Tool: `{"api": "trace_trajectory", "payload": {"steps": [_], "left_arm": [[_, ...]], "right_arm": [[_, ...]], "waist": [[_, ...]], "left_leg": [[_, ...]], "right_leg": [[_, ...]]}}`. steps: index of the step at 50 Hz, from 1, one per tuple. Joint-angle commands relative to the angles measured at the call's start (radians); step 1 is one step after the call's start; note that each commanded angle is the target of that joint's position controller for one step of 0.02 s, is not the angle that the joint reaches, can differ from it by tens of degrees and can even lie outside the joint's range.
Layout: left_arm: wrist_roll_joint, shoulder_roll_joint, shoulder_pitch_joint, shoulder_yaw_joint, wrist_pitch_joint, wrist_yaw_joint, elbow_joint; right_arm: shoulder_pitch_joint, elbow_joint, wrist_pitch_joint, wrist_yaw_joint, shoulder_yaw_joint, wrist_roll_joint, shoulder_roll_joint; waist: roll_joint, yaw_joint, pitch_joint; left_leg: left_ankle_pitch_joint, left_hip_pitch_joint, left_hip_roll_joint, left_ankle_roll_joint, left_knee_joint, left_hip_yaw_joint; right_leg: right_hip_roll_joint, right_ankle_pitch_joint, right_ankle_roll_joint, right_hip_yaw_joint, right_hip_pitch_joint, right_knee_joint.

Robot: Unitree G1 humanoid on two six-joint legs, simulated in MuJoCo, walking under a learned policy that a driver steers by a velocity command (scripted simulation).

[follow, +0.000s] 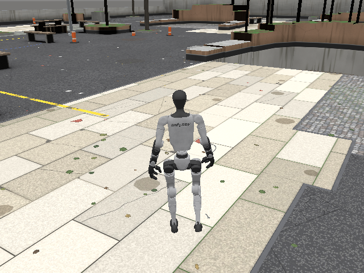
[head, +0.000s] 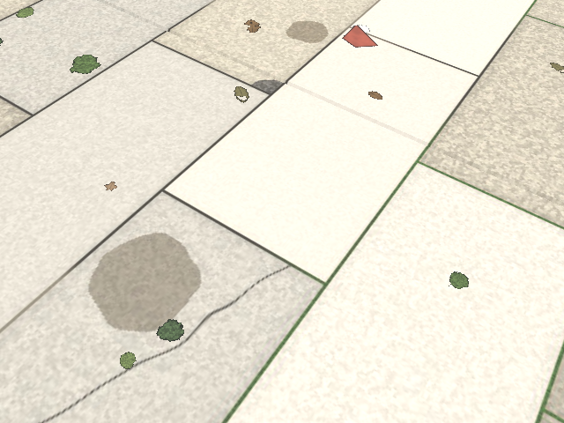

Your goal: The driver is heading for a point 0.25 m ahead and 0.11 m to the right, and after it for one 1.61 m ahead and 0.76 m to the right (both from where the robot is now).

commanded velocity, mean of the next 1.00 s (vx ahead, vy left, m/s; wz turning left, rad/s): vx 0.15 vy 0.00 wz -0.49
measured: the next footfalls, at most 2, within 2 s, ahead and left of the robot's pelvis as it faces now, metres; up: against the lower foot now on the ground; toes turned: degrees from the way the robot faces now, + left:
right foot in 0.36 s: +0.29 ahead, -0.10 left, +0.00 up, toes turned -14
left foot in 0.90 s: +0.31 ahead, +0.08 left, +0.00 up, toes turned -34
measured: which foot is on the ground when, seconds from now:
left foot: down 0.00-0.34, up 0.36-0.88, down 0.90-1.00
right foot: up 0.00-0.34, down 0.36-0.90, up 0.92-1.00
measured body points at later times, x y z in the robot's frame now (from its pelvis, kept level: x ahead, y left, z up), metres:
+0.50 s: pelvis +0.18 -0.03 -0.01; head +0.22 -0.05 +0.43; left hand +0.36 +0.21 -0.13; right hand +0.21 -0.30 -0.15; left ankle +0.15 +0.11 -0.65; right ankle +0.26 -0.09 -0.74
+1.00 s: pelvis +0.23 +0.02 +0.00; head +0.26 +0.03 +0.45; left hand +0.47 +0.20 -0.13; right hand +0.18 -0.28 -0.09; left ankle +0.28 +0.10 -0.74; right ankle +0.20 -0.08 -0.69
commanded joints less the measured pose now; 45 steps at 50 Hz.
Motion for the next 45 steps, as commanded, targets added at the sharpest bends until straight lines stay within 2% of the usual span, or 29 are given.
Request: {"api": "trace_trajectory", "payload": {"steps": [1, 3, 5, 7, 9, 11, 14, 16, 17, 18, 19, 20, 21, 22, 23, 24, 25, 27, 32, 34, 40, 42, 43, 44, 45], "left_arm": [[0.013, 0.068, 0.046, 0.020, 0.015, -0.012, -0.029], [0.011, 0.057, 0.004, 0.023, 0.024, -0.020, -0.038], [0.014, 0.047, -0.048, 0.023, 0.029, -0.021, -0.052], [0.016, 0.032, -0.099, 0.017, 0.028, -0.021, -0.075], [0.013, 0.009, -0.166, 0.004, 0.026, -0.026, -0.099], [0.016, 0.002, -0.216, -0.003, 0.027, -0.031, -0.118], [0.026, 0.031, -0.183, 0.005, 0.025, -0.030, -0.126], [0.032, 0.063, -0.086, 0.020, 0.017, -0.023, -0.107], [0.039, 0.080, 0.006, 0.031, 0.004, -0.015, -0.082], [0.041, 0.167, 0.075, 0.055, -0.007, 0.000, -0.078], [0.022, 0.283, 0.037, 0.085, 0.005, 0.010, -0.095], [-0.035, 0.263, 0.062, 0.089, 0.022, 0.011, -0.111], [-0.032, 0.214, -0.026, 0.079, 0.038, 0.019, -0.128], [-0.025, 0.148, -0.093, 0.059, 0.052, 0.024, -0.136], [-0.023, 0.117, -0.125, 0.050, 0.058, 0.027, -0.139], [-0.019, 0.104, -0.142, 0.047, 0.061, 0.029, -0.143], [-0.010, 0.112, -0.143, 0.049, 0.059, 0.026, -0.144], [-0.002, 0.145, -0.140, 0.059, 0.052, 0.019, -0.146], [0.002, 0.171, -0.122, 0.073, 0.070, 0.020, -0.157], [0.004, 0.176, -0.113, 0.077, 0.077, 0.020, -0.159], [0.013, 0.180, -0.121, 0.085, 0.087, 0.013, -0.167], [0.008, 0.178, -0.142, 0.086, 0.091, 0.008, -0.169], [0.000, 0.175, -0.161, 0.085, 0.094, 0.008, -0.171], [-0.011, 0.160, -0.172, 0.081, 0.093, 0.011, -0.176], [-0.021, 0.097, -0.121, 0.066, 0.090, 0.016, -0.182]], "right_arm": [[0.080, -0.009, -0.030, -0.010, -0.025, 0.007, -0.091], [0.109, 0.015, -0.044, -0.012, -0.030, 0.013, -0.103], [0.125, 0.031, -0.049, -0.018, -0.029, 0.014, -0.100], [0.119, 0.040, -0.045, -0.023, -0.026, 0.017, -0.094], [0.115, 0.047, -0.039, -0.029, -0.025, 0.020, -0.095], [0.146, 0.066, -0.032, -0.037, -0.027, 0.022, -0.106], [0.154, 0.081, -0.017, -0.050, -0.038, 0.022, -0.134], [0.133, 0.076, -0.002, -0.058, -0.048, 0.023, -0.153], [0.115, 0.068, 0.006, -0.057, -0.052, 0.027, -0.161], [0.138, 0.046, 0.007, -0.053, -0.052, 0.027, -0.154], [0.257, 0.012, 0.016, -0.044, -0.031, 0.035, -0.046], [0.214, 0.019, 0.033, -0.041, -0.034, 0.005, -0.095], [0.147, 0.003, 0.039, -0.040, -0.036, 0.011, -0.099], [0.089, -0.005, 0.040, -0.042, -0.037, 0.007, -0.104], [0.064, -0.014, 0.047, -0.043, -0.041, -0.002, -0.112], [0.087, -0.011, 0.064, -0.043, -0.041, -0.010, -0.106], [0.102, -0.006, 0.078, -0.043, -0.039, -0.012, -0.095], [0.112, -0.009, 0.091, -0.042, -0.036, -0.004, -0.077], [0.010, -0.048, 0.106, -0.047, -0.042, 0.001, -0.095], [-0.020, -0.062, 0.105, -0.049, -0.043, 0.005, -0.100], [-0.019, -0.079, 0.082, -0.058, -0.036, 0.026, -0.102], [0.038, -0.071, 0.071, -0.062, -0.034, 0.034, -0.105], [0.085, -0.061, 0.066, -0.066, -0.035, 0.034, -0.105], [0.123, -0.053, 0.059, -0.074, -0.040, 0.027, -0.127], [0.095, -0.071, 0.057, -0.083, -0.057, 0.012, -0.213]], "waist": [[0.125, -0.023, -0.012], [0.103, -0.015, 0.007], [0.082, -0.013, 0.036], [0.090, -0.007, 0.041], [0.110, -0.023, 0.041], [0.117, -0.046, 0.030], [0.130, -0.033, -0.004], [0.121, 0.004, -0.058], [0.079, 0.050, -0.108], [-0.038, 0.080, -0.183], [-0.219, -0.023, -0.291], [-0.067, 0.037, -0.393], [-0.032, 0.016, -0.250], [0.017, -0.006, -0.118], [0.018, -0.027, -0.060], [-0.004, -0.046, -0.057], [-0.010, -0.052, -0.074], [-0.014, -0.057, -0.106], [-0.075, -0.014, -0.095], [-0.084, 0.000, -0.082], [-0.104, 0.003, -0.084], [-0.114, -0.022, -0.087], [-0.106, -0.052, -0.084], [-0.075, -0.073, -0.077], [0.103, -0.031, -0.082]], "left_leg": [[0.144, 0.151, 0.261, 0.085, -0.300, -0.232], [0.216, 0.163, 0.259, 0.085, -0.325, -0.166], [0.457, 0.173, 0.260, 0.086, -0.306, -0.086], [0.640, 0.167, 0.237, 0.077, -0.267, 0.004], [0.680, 0.151, 0.211, 0.063, -0.239, 0.073], [0.716, 0.188, 0.214, 0.057, -0.199, 0.097], [0.849, 0.266, 0.247, 0.046, -0.068, 0.102], [0.901, 0.286, 0.252, 0.035, 0.127, 0.104], [0.784, 0.253, 0.224, 0.012, 0.312, 0.118], [0.413, 0.086, 0.160, -0.034, 0.594, 0.130], [-0.491, -0.239, -0.043, -0.083, 0.942, 0.075], [-0.436, -0.270, -0.008, -0.085, 0.980, -0.112], [-0.361, -0.310, 0.030, -0.087, 0.963, -0.125], [-0.301, -0.321, 0.060, -0.091, 0.873, -0.121], [-0.261, -0.301, 0.076, -0.097, 0.796, -0.123], [-0.230, -0.248, 0.077, -0.104, 0.746, -0.120], [-0.212, -0.210, 0.063, -0.107, 0.722, -0.111], [-0.196, -0.193, 0.053, -0.115, 0.665, -0.111], [-0.163, -0.246, 0.048, -0.129, 0.517, -0.136], [-0.167, -0.254, 0.040, -0.129, 0.466, -0.145], [-0.223, -0.139, -0.018, -0.091, 0.283, -0.153], [-0.222, -0.034, -0.045, -0.065, 0.147, -0.148], [-0.166, 0.051, -0.051, -0.050, 0.019, -0.140], [-0.108, 0.154, -0.011, -0.035, -0.134, -0.165], [-0.221, 0.218, 0.202, 0.014, -0.259, -0.374]], "right_leg": [[-0.047, 0.086, 0.006, 0.050, -0.178, 0.032], [-0.050, 0.147, 0.015, 0.053, -0.230, 0.020], [-0.045, 0.199, 0.030, 0.043, -0.274, -0.015], [-0.036, 0.256, 0.041, 0.003, -0.262, -0.116], [-0.020, 0.331, 0.037, -0.048, -0.198, -0.264], [0.003, 0.372, 0.023, -0.088, -0.154, -0.370], [0.040, 0.286, -0.020, -0.114, -0.091, -0.433], [0.085, 0.220, -0.062, -0.119, 0.006, -0.490], [0.101, 0.314, -0.087, -0.106, 0.121, -0.597], [-0.048, 0.721, -0.142, 0.074, 0.311, -0.611], [-0.351, 1.363, -0.349, 0.459, 0.568, -0.525], [-0.351, 1.139, -0.395, 0.508, 0.544, -0.604], [-0.316, 0.872, -0.369, 0.443, 0.410, -0.666], [-0.256, 0.704, -0.314, 0.385, 0.269, -0.728], [-0.200, 0.627, -0.266, 0.345, 0.188, -0.758], [-0.160, 0.577, -0.239, 0.305, 0.127, -0.776], [-0.137, 0.569, -0.223, 0.285, 0.097, -0.777], [-0.113, 0.537, -0.208, 0.279, 0.087, -0.776], [-0.087, 0.118, -0.170, 0.376, 0.103, -0.826], [-0.089, 0.034, -0.164, 0.424, 0.116, -0.835], [-0.083, 0.116, -0.150, 0.517, 0.131, -0.800], [-0.070, 0.174, -0.127, 0.544, 0.108, -0.785], [-0.047, 0.155, -0.097, 0.538, 0.072, -0.770], [0.001, 0.064, -0.044, 0.506, 0.003, -0.737], [0.104, -0.124, 0.020, 0.380, -0.090, -0.555]]}}
Velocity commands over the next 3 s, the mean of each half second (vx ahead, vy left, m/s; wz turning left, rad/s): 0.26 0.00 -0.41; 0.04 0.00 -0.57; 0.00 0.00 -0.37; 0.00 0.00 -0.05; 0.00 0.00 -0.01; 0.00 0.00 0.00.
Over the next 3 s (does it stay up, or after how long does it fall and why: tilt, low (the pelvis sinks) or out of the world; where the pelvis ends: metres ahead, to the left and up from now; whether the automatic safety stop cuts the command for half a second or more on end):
stays up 0.23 0.04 0.00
